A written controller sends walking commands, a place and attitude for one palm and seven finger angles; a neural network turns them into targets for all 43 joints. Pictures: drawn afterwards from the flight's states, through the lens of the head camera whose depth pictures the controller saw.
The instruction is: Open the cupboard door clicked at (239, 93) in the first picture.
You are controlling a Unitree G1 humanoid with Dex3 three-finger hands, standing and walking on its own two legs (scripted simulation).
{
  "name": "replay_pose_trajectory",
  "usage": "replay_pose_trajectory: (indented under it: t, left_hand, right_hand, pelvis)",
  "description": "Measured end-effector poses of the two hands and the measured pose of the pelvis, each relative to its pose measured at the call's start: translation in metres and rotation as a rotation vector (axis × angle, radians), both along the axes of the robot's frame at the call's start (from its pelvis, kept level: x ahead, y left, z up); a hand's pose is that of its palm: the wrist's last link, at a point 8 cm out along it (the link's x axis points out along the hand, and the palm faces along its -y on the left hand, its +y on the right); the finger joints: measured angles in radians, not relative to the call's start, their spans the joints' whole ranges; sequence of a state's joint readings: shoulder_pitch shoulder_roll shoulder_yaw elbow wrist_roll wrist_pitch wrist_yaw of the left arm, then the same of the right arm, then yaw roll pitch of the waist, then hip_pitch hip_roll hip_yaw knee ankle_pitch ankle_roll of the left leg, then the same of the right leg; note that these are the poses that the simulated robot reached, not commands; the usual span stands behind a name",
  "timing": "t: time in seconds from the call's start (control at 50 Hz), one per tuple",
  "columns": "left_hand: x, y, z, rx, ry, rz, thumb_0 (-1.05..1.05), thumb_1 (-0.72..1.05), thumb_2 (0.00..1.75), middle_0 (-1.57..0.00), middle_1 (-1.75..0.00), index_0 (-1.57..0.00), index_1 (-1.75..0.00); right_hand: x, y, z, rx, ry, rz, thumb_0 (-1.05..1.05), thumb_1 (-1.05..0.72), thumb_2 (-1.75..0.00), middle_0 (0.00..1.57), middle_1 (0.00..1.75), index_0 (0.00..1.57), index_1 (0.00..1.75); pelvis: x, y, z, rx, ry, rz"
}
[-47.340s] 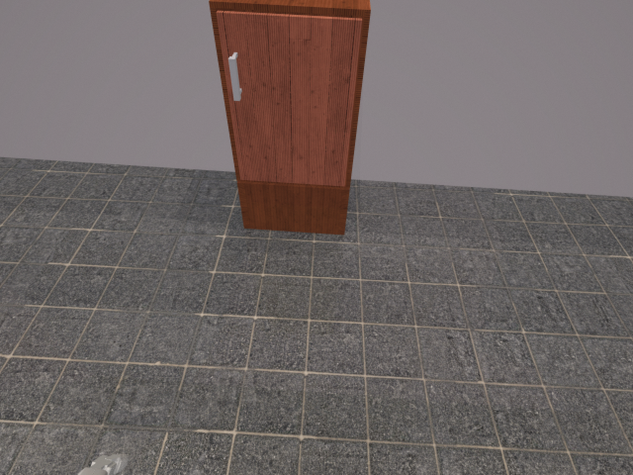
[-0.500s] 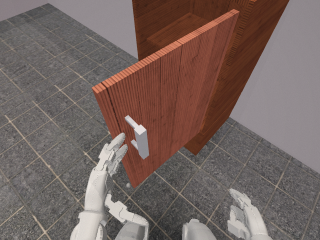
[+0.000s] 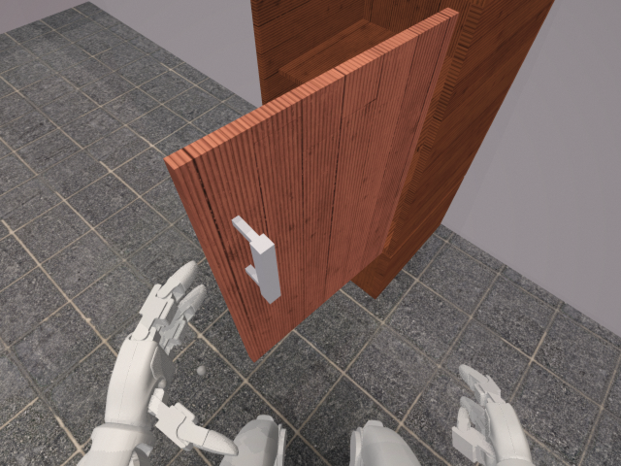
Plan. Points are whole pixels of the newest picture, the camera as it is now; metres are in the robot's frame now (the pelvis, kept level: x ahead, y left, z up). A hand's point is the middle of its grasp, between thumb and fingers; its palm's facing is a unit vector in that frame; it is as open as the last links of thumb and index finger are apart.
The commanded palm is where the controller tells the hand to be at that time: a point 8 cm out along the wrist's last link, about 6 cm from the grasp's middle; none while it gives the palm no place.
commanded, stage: draw the hand back to the body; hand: left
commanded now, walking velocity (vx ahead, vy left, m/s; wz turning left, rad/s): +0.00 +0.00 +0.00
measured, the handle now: (257, 261) +0.35 +0.09 +0.06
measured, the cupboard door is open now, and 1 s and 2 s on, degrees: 84 84 84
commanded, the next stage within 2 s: step back with the hand held close in 1.48 s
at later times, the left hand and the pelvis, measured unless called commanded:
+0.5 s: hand (86, 345) +0.21 +0.20 +0.16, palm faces +0.10 -0.97 -0.24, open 15.7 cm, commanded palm +0.18 +0.26 +0.17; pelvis +0.02 +0.02 +0.06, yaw +0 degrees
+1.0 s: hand out of the picture +0.22 +0.28 +0.25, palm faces +0.38 -0.83 -0.40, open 10.2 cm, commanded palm +0.17 +0.32 +0.27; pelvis +0.03 +0.04 +0.11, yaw -1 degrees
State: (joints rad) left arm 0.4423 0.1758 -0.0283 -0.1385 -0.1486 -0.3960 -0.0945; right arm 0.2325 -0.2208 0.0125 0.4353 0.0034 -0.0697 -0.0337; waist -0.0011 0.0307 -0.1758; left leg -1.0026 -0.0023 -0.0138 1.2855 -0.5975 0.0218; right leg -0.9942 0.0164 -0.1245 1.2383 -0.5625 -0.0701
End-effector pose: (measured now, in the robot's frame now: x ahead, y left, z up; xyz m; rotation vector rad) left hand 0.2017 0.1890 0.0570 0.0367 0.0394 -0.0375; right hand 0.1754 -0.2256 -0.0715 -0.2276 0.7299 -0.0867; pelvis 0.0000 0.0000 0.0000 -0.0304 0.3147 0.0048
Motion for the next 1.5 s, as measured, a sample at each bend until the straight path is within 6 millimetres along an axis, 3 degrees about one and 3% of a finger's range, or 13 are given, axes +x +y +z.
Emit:
replay_pose_trajectory:
  t: [0.16, 0.34, 0.42, 0.48, 0.64, 0.8, 1.16, 1.36, 1.5]
  left_hand:
    - [-0.007, 0.030, 0.052, 0.035, -0.032, 0.065, -0.01, -0.50, 0.30, -0.16, -0.30, -0.16, -0.30]
    - [-0.013, 0.038, 0.068, 0.023, 0.008, 0.012, -0.01, -0.50, 0.30, -0.15, -0.30, -0.15, -0.30]
    - [-0.014, 0.051, 0.090, 0.044, -0.046, 0.038, -0.01, -0.47, 0.31, -0.16, -0.30, -0.16, -0.30]
    - [-0.015, 0.062, 0.107, 0.172, -0.025, 0.107, -0.01, -0.41, 0.34, -0.16, -0.30, -0.16, -0.30]
    - [-0.025, 0.087, 0.127, 0.306, 0.076, 0.272, 0.00, -0.19, 0.43, -0.17, -0.30, -0.17, -0.30]
    - [-0.020, 0.110, 0.168, 0.363, -0.023, 0.358, 0.00, 0.08, 0.55, -0.18, -0.30, -0.18, -0.30]
    - [-0.021, 0.140, 0.241, 0.451, -0.241, 0.476, 0.01, 0.70, 0.81, -0.21, -0.30, -0.21, -0.30]
    - [-0.019, 0.125, 0.219, 0.400, -0.151, 0.456, 0.02, 0.86, 0.89, -0.21, -0.30, -0.21, -0.30]
    - [-0.021, 0.120, 0.227, 0.419, -0.181, 0.459, 0.02, 0.89, 0.90, -0.21, -0.30, -0.21, -0.30]
  right_hand:
    - [-0.004, 0.008, 0.027, 0.027, -0.014, -0.035, 0.01, -0.90, -0.89, 0.21, 0.30, 0.20, 0.29]
    - [0.006, 0.012, 0.060, -0.007, -0.090, -0.021, 0.01, -0.90, -0.89, 0.21, 0.30, 0.20, 0.30]
    - [0.012, 0.016, 0.071, -0.002, -0.123, -0.022, 0.01, -0.90, -0.90, 0.21, 0.30, 0.20, 0.29]
    - [0.015, 0.022, 0.077, 0.001, -0.122, -0.032, 0.01, -0.90, -0.90, 0.21, 0.30, 0.20, 0.29]
    - [0.019, 0.040, 0.091, 0.021, -0.105, -0.028, 0.01, -0.90, -0.90, 0.21, 0.30, 0.20, 0.29]
    - [0.022, 0.049, 0.101, 0.012, -0.105, 0.016, 0.01, -0.90, -0.89, 0.21, 0.30, 0.20, 0.30]
    - [0.028, 0.037, 0.115, 0.005, -0.100, 0.032, 0.01, -0.90, -0.89, 0.21, 0.30, 0.20, 0.30]
    - [0.023, 0.024, 0.111, 0.005, -0.063, 0.017, 0.01, -0.90, -0.89, 0.21, 0.30, 0.20, 0.30]
    - [0.024, 0.017, 0.111, 0.001, -0.068, 0.011, 0.01, -0.90, -0.90, 0.21, 0.30, 0.20, 0.30]
  pelvis:
    - [0.009, 0.006, 0.026, -0.006, -0.059, 0.007]
    - [0.015, 0.015, 0.044, -0.012, -0.111, 0.010]
    - [0.018, 0.018, 0.050, -0.015, -0.134, 0.009]
    - [0.023, 0.021, 0.058, -0.010, -0.157, 0.001]
    - [0.029, 0.030, 0.080, -0.005, -0.232, -0.003]
    - [0.033, 0.035, 0.095, -0.002, -0.299, 0.002]
    - [0.033, 0.031, 0.112, 0.007, -0.383, -0.015]
    - [0.031, 0.021, 0.115, 0.012, -0.389, -0.019]
    - [0.033, 0.014, 0.115, 0.012, -0.399, -0.017]
